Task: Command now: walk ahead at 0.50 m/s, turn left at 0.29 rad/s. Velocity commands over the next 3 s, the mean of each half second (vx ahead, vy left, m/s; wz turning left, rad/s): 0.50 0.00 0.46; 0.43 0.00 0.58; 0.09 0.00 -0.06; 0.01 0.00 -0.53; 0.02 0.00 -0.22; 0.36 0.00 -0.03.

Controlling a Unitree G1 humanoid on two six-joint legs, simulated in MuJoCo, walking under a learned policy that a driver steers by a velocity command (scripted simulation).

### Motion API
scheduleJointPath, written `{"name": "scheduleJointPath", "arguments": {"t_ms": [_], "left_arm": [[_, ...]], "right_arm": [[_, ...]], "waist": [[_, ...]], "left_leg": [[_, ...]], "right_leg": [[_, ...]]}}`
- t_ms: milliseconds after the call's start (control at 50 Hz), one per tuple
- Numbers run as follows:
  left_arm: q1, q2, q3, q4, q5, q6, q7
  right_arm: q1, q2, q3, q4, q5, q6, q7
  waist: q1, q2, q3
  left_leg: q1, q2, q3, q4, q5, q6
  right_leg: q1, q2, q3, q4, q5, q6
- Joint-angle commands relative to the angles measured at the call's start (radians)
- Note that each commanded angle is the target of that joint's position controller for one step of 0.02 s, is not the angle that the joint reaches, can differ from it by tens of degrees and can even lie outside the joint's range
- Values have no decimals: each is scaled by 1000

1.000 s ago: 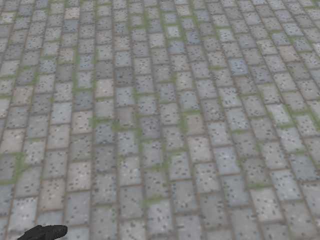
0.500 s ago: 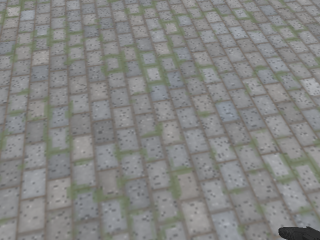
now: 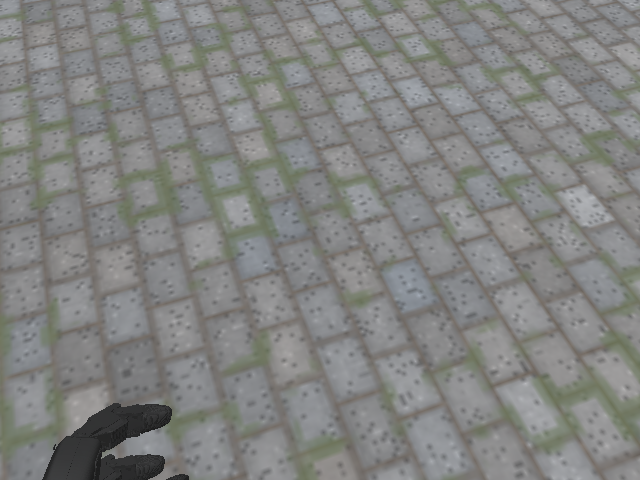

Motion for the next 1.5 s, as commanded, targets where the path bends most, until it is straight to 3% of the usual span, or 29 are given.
{"name": "scheduleJointPath", "arguments": {"t_ms": [20,40,60,140,320,420,460,500,520,540,560,580,640,700,800,900,960,980,1000,1020,1060,1120,1200,1280,1300,1320,1380,1420,1500], "left_arm": [[422,312,103,45,18,4,18],[421,207,81,41,9,10,20],[358,166,66,43,3,9,24],[194,98,49,62,17,-10,19],[220,180,78,135,12,-12,42],[284,221,94,177,-15,22,45],[270,250,102,176,-24,37,49],[244,253,99,169,-32,53,54],[263,213,82,154,-8,48,58],[354,63,34,95,29,21,44],[249,140,42,90,-8,-17,31],[154,188,54,59,-44,-37,23],[169,185,60,78,5,-39,37],[175,153,57,75,18,-8,36],[-4,99,33,25,14,-4,27],[-57,139,47,-6,10,-16,12],[61,171,65,22,19,-26,16],[144,213,74,26,38,-30,22],[202,260,78,24,55,-19,31],[249,256,84,50,22,4,22],[148,141,49,12,20,29,26],[44,86,16,41,33,44,16],[59,156,42,73,9,54,12],[58,172,44,69,-17,78,19],[71,152,37,68,-9,77,16],[95,130,35,57,-10,75,15],[128,141,49,77,-11,83,23],[139,156,63,69,-9,97,21],[143,112,52,50,-22,119,7]], "right_arm": [[85,11,21,-107,-6,-31,-1],[33,-103,-5,-88,19,-40,1],[-62,-150,-23,-115,33,-42,1],[-95,-82,-28,-122,16,-6,-2],[-299,-25,-12,-205,5,9,32],[-416,-43,-15,-275,4,13,57],[-380,-72,-31,-286,2,18,61],[-149,-145,-77,-234,7,24,51],[20,-233,-115,-192,11,34,31],[-24,-342,-127,-201,20,26,25],[-2,-254,-99,-238,10,8,32],[-35,-198,-82,-230,0,-8,36],[-196,-118,-55,-264,-13,-18,26],[-199,-133,-58,-270,-9,-22,12],[-132,-163,-68,-244,1,-13,-13],[-69,-159,-74,-214,6,19,-27],[-141,-134,-69,-250,6,32,-37],[-145,-87,-54,-275,-4,29,-35],[14,-15,-33,-273,-20,28,-33],[137,-89,-35,-266,3,26,-27],[-42,-179,-61,-258,9,54,-36],[-89,-80,-36,-262,-13,86,-40],[-110,-40,-16,-247,-27,66,-37],[-156,-93,-31,-254,-35,72,-34],[-164,-134,-39,-275,-47,73,-40],[-188,-191,-58,-267,-47,78,-42],[-255,-147,-56,-286,-45,65,-47],[-257,-137,-55,-288,-33,47,-55],[-304,-154,-68,-280,-15,58,-52]], "waist": [[175,-291,-430],[216,-196,-382],[213,-145,-221],[104,-103,-46],[137,-27,44],[164,-28,74],[124,-58,27],[-13,-51,-103],[-77,48,-196],[57,310,-274],[-20,175,-378],[-30,123,-237],[90,51,-93],[115,42,-66],[53,75,-12],[41,111,-35],[119,135,-88],[150,77,-195],[92,-169,-333],[77,-310,-456],[124,-104,-258],[58,-99,-109],[70,-147,-157],[56,-102,-111],[60,-46,-102],[101,117,-72],[96,231,-32],[83,204,-42],[82,170,-68]], "left_leg": [[-643,-30,-15,726,-112,13],[-742,18,-105,842,-133,10],[-792,58,-88,858,-42,12],[-641,151,-67,750,149,-7],[-660,144,1,359,493,-14],[-690,115,60,232,395,37],[-595,57,117,225,288,75],[-269,-37,161,159,296,135],[39,42,-11,132,311,190],[343,290,-587,24,124,381],[382,348,-787,-121,3,402],[294,326,-652,-142,80,350],[-65,222,-386,-156,385,286],[-189,188,-301,-194,522,293],[-276,105,-205,-190,431,223],[-200,111,-283,-25,557,157],[-166,75,-330,156,602,101],[-237,15,-289,341,495,58],[-480,-105,-189,641,-166,-10],[-624,-88,-155,859,-305,-41],[-684,-20,-123,937,-138,-84],[-484,44,-91,665,-72,-88],[-289,19,-12,284,63,-89],[-114,23,-18,40,290,-13],[-71,117,-95,19,293,30],[-136,180,-141,-4,186,84],[-201,291,-227,-78,290,152],[-159,363,-235,-42,598,198],[-139,316,-96,12,744,168]], "right_leg": [[926,-422,611,-58,-137,-243],[865,-396,665,-133,-304,-226],[734,-361,506,-161,-296,-182],[369,-253,197,-300,-81,-143],[365,-230,-119,-369,91,-123],[539,-280,-173,-295,194,-92],[579,-282,-203,-170,500,-69],[504,-234,-252,164,672,-24],[266,-190,-256,470,396,27],[-189,21,-159,812,-521,89],[-293,31,71,908,-565,71],[-368,-13,76,889,-467,45],[-191,-105,86,672,-294,44],[-131,-94,60,548,-237,87],[-70,-27,43,178,78,122],[23,44,62,15,111,93],[166,32,55,-75,125,41],[372,-83,129,-49,325,-12],[695,-354,390,31,721,-151],[796,-486,667,-5,515,-279],[581,-343,462,-80,208,-205],[240,-193,257,-162,143,-151],[237,-160,216,-141,293,-176],[101,-128,271,-148,-163,-100],[30,-98,260,-107,-279,-53],[-7,-4,144,-47,-385,-7],[-6,52,0,252,-366,47],[-69,10,16,432,-482,65],[-3,-7,-43,347,-411,84]]}}
Next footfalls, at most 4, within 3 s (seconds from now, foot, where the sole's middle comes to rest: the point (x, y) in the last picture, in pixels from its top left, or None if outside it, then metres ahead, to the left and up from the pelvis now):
0.52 left None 0.40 0.18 -0.76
0.98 right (249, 360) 0.73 0.12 -0.76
1.30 left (165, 445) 0.56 0.30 -0.76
1.60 right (267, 370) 0.71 0.08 -0.76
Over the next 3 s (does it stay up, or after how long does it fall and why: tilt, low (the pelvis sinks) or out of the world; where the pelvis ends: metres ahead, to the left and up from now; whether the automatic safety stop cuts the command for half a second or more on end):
stays up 0.78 0.19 0.02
